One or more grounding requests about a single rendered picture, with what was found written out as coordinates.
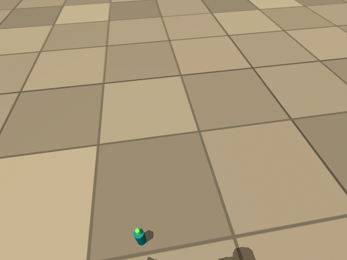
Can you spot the bottle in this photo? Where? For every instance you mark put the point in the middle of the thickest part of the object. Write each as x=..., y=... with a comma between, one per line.
x=140, y=236

